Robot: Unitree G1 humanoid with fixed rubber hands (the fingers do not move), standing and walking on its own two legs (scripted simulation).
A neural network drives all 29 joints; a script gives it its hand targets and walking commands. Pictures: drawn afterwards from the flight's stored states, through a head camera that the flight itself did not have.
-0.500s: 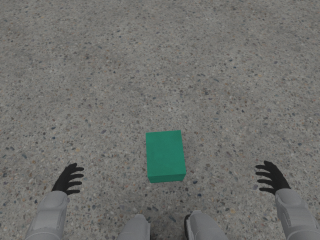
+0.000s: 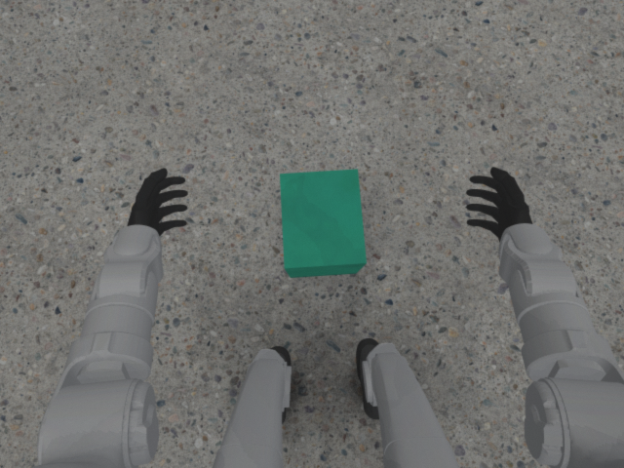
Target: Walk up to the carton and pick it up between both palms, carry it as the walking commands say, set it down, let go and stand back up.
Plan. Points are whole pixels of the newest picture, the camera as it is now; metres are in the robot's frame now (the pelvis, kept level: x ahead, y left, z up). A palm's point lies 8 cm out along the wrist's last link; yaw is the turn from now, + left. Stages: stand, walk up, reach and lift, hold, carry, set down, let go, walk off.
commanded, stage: reach and lift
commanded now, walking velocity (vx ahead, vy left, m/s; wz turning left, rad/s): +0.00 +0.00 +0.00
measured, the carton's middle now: (321, 228) +0.50 -0.01 -0.59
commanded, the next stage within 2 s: none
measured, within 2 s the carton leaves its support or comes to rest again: neither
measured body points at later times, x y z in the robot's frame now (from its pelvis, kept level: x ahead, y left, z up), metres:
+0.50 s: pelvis +0.00 +0.00 -0.03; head +0.31 -0.01 +0.29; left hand +0.52 +0.19 -0.15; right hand +0.52 -0.20 -0.15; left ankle +0.05 +0.13 -0.67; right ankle +0.06 -0.14 -0.67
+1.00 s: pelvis -0.01 -0.01 -0.11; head +0.33 -0.01 +0.17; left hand +0.53 +0.18 -0.25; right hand +0.53 -0.19 -0.25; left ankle +0.05 +0.13 -0.67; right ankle +0.06 -0.14 -0.67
